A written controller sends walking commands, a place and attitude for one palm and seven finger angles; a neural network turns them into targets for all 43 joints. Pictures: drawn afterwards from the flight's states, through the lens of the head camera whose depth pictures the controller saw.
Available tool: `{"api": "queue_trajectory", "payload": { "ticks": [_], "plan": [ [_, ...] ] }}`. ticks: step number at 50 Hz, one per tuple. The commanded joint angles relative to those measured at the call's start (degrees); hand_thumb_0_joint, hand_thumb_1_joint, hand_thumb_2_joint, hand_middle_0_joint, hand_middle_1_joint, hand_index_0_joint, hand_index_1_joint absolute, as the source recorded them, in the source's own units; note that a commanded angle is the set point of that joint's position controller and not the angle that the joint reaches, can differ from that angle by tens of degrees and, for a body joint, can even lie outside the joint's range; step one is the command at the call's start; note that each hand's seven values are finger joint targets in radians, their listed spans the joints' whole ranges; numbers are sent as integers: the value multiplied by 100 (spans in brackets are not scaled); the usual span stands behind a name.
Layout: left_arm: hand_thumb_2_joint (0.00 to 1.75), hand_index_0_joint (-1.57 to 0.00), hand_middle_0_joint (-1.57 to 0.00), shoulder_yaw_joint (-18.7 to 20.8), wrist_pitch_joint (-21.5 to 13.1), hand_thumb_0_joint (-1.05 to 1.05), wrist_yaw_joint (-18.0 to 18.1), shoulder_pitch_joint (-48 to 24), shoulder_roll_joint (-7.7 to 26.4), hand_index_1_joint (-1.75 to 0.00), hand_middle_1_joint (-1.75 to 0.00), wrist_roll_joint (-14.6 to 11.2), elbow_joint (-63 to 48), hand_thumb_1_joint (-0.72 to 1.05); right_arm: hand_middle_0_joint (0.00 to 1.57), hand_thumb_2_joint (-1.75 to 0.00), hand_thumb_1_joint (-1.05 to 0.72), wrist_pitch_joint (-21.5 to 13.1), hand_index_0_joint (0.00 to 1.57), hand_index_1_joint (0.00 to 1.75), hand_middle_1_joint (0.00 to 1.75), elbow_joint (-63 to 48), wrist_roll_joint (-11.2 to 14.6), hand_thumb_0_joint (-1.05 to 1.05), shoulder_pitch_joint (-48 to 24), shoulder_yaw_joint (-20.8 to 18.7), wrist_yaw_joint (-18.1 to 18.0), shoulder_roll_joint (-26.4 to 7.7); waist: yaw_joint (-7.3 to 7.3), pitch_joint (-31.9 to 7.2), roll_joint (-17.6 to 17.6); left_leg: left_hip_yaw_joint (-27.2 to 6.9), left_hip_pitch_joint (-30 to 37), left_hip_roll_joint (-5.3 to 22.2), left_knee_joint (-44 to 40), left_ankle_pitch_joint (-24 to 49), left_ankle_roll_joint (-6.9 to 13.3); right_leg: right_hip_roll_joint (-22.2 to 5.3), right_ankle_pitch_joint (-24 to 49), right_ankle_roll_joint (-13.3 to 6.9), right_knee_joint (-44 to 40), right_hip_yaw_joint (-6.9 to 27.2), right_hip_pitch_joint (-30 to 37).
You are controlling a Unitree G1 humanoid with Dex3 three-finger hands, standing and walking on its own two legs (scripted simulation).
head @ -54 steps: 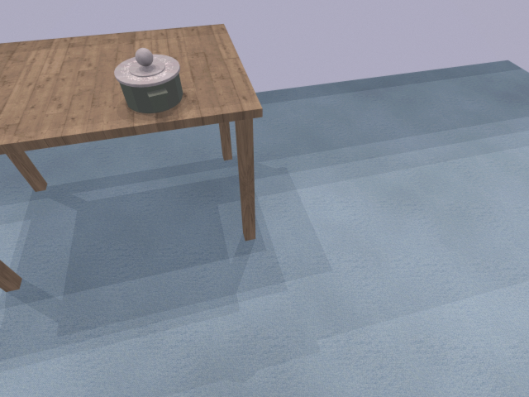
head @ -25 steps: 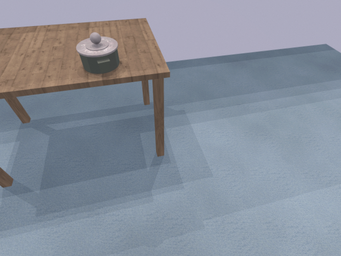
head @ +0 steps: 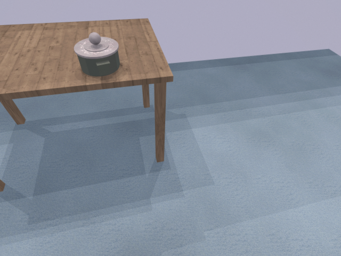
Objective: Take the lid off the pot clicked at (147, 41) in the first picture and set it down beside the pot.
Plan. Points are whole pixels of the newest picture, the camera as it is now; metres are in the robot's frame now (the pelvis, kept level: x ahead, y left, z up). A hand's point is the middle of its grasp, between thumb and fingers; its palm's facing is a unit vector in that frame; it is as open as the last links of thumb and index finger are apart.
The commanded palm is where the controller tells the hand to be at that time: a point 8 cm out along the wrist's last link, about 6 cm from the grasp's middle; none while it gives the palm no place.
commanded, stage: walk to a spot facing it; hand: left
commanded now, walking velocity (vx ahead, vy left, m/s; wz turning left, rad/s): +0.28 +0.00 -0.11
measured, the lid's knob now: (94, 38) +0.88 +0.38 +0.08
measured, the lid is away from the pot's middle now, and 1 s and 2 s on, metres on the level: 0.00 0.00 0.00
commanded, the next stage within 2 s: turn to face it in 0.10 s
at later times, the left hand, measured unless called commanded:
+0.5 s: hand (122, 236) +0.20 +0.14 -0.15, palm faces +0.11 -0.97 -0.23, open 7.2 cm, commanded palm none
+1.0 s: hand (109, 248) +0.17 +0.17 -0.15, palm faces +0.29 -0.92 -0.27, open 7.4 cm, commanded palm none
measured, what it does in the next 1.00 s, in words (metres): walks ahead: right foot, then left foot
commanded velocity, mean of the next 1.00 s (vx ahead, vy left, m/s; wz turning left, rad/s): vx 0.06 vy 0.00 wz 0.25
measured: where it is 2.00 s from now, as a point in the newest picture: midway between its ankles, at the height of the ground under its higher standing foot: (154, 223)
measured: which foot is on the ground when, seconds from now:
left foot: down 0.00-0.26, up 0.28-0.64, down 0.66-1.00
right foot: down 0.00-0.04, up 0.06-0.24, down 0.26-0.66, up 0.68-1.00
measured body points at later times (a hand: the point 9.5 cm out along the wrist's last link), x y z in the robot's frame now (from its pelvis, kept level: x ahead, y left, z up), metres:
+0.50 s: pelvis +0.14 -0.05 +0.01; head +0.16 -0.05 +0.46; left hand +0.20 +0.19 -0.13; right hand +0.15 -0.28 -0.15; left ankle +0.14 +0.08 -0.66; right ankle +0.15 -0.13 -0.73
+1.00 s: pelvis +0.20 -0.04 +0.01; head +0.23 -0.04 +0.46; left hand +0.16 +0.22 -0.13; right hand +0.33 -0.24 -0.14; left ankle +0.21 +0.07 -0.73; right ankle +0.23 -0.16 -0.70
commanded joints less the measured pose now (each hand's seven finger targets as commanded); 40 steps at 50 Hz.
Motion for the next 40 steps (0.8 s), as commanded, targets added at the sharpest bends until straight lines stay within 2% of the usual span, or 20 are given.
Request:
{"api": "queue_trajectory", "payload": {
  "ticks": [1,2,4,7,9,11,12,13,14,17,20,23,28,31,32,33,34,36,38,40],
  "plan": [
    [90,-20,-20,136,-244,0,103,-459,473,-30,-30,-38,-501,90,20,-90,-90,-275,20,30,30,104,-26,0,1405,-319,-175,-1078,-647,297,1564,-1806,1480,1469,-1339,3053,999,151,955,-165,1988,-514,-2083],
    [90,-20,-20,95,-314,0,125,-1075,398,-30,-30,-26,-767,90,20,-90,-90,-292,20,30,30,289,-49,0,1911,-313,-229,-1011,-824,687,1629,-2515,2166,2013,-1574,4608,1412,132,-950,-124,2781,-323,-3402],
    [90,-20,-20,161,-292,0,74,-1435,327,-30,-30,-26,-888,90,20,-90,-90,-310,20,30,30,210,-61,0,1677,-259,-268,-806,-640,1036,713,-2071,1763,2175,-1581,4634,1462,-422,-1007,-185,2966,13,-3601],
    [90,-20,-20,150,-206,0,-71,-1322,64,-30,-30,-32,-926,90,20,-90,-90,-358,20,30,30,30,-46,0,1002,-285,-265,-777,-304,962,798,-1141,818,1680,-1987,3086,1070,-509,-288,-129,1774,-256,-2589],
    [90,-20,-20,161,-212,0,-111,-913,-14,-30,-30,-36,-817,90,20,-90,-90,-362,20,30,30,45,-17,0,772,-278,-246,-743,-76,744,860,-491,228,1312,-1773,3197,808,-224,543,-157,721,-693,-1265],
    [90,-20,-20,237,-251,0,-43,187,160,-30,-30,-24,-457,90,20,-90,-90,-314,20,30,30,87,58,0,758,-302,-234,-753,369,163,473,-107,-110,950,-585,3980,566,102,1507,-228,-7,-953,372],
    [90,-20,-20,328,-335,0,32,896,503,-30,-30,8,-288,90,20,-90,-90,-313,20,30,30,46,109,0,806,-276,-196,-609,659,-233,40,28,-816,730,557,3308,363,-410,1748,-382,-297,-344,1578],
    [90,-20,-20,482,-418,0,150,1480,1189,-30,-30,51,-204,90,20,-90,-90,-320,20,30,30,-95,151,0,1040,-223,-140,-169,767,-935,-1417,479,-1895,-9,2522,382,107,-2320,2334,-1024,-1010,2061,2450],
    [90,-20,-20,476,-360,0,194,1493,1332,-30,-30,-49,-197,90,20,-90,-90,-238,20,30,30,-221,141,0,756,-281,-175,-196,712,-857,-972,99,-2036,53,3715,-1063,171,-2894,2584,-1381,-1490,2532,1843],
    [90,-20,-20,264,-288,0,294,-98,630,-30,-30,0,-628,90,20,-90,-90,-8,20,30,30,-348,44,0,255,-313,-97,58,133,557,-497,-143,-2170,676,4159,-156,93,-2444,1900,-1104,-1815,1168,-430],
    [90,-20,-20,195,-277,0,315,-482,483,-30,-30,24,-795,90,20,-90,-90,205,20,30,30,-320,18,0,518,-302,-41,134,-212,315,-582,136,-1674,631,3348,129,-122,-2058,2714,-843,-1762,-175,-867],
    [90,-20,-20,232,-232,0,312,-547,615,-30,-30,18,-874,90,20,-90,-90,251,20,30,30,-498,13,0,318,-292,36,154,-233,269,-560,453,-1503,527,2380,465,-196,-1863,2750,-745,-1708,-668,-805],
    [90,-20,-20,316,-120,0,305,-328,795,-30,-30,46,-905,90,20,-90,-90,211,20,30,30,-961,21,0,-476,-306,84,-54,7,308,-712,692,-1237,422,1056,446,-149,-1955,2832,-730,-1320,-659,-380],
    [90,-20,-20,352,-32,0,284,-318,870,-30,-30,10,-973,90,20,-90,-90,188,20,30,30,-1030,-12,0,-286,-342,80,-296,-190,151,-354,817,-206,304,-186,1283,-56,-1729,2532,-430,-431,-947,-578],
    [90,-20,-20,343,4,0,261,-265,723,-30,-30,-19,-1048,90,20,-90,-90,152,20,30,30,-1031,-44,0,19,-430,56,-690,-350,-46,572,71,373,767,-745,2263,192,-1349,1855,-133,499,-1150,-1015],
    [90,-20,-20,290,23,0,235,-186,409,-30,-30,-86,-1244,90,20,-90,-90,119,20,30,30,-1114,-78,0,234,-540,22,-1300,-386,-121,2143,-1863,760,2141,-1454,3846,996,-552,-817,286,1859,-1228,-1982],
    [90,-20,-20,249,39,0,251,-373,493,-30,-30,-30,-1389,90,20,-90,-90,167,20,30,30,-1138,-33,0,235,-547,-8,-1468,-406,-209,1566,-2291,451,2543,-1701,3439,1466,-459,-1677,233,2713,-575,-2035],
    [90,-20,-20,303,75,0,238,-607,558,-30,-30,-1,-1273,90,20,-90,-90,140,20,30,30,-1284,-26,0,-326,-483,-92,-1242,-283,-182,1374,-1969,101,2042,-1883,2206,1242,-545,-935,198,3350,-65,-2302],
    [90,-20,-20,315,96,0,184,-378,543,-30,-30,9,-1061,90,20,-90,-90,99,20,30,30,-1413,-11,0,-828,-383,-107,-1009,-61,-145,852,-1233,-102,1627,-1943,2147,1009,-597,-148,262,3229,-27,-2105],
    [90,-20,-20,288,128,0,178,-219,473,-30,-30,-5,-962,90,20,-90,-90,82,20,30,30,-1409,12,0,-868,-374,-110,-981,-48,-280,718,-878,0,1416,-1925,2401,958,-543,14,306,2755,-89,-1864]
  ]
}}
